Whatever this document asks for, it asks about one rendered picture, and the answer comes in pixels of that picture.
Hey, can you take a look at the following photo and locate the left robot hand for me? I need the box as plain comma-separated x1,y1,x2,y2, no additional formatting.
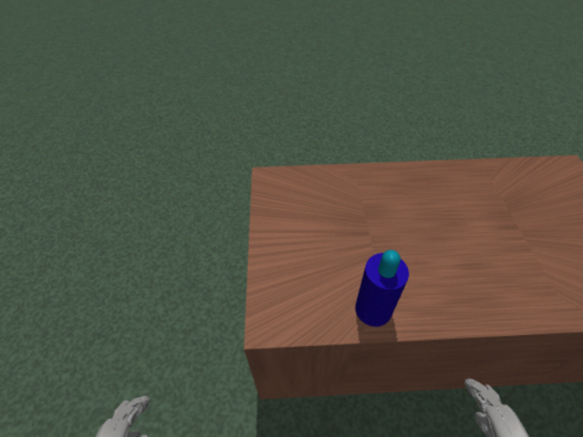
96,396,149,437

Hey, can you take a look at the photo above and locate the right robot hand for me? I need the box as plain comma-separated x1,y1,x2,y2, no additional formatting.
465,379,529,437

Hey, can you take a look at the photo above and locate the bottle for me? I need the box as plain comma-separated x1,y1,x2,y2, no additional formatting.
355,249,409,327

